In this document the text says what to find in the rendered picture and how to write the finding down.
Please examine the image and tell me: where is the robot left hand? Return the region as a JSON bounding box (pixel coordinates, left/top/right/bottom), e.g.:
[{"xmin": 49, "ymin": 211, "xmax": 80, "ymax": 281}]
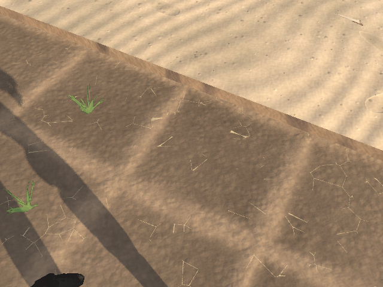
[{"xmin": 31, "ymin": 273, "xmax": 84, "ymax": 287}]

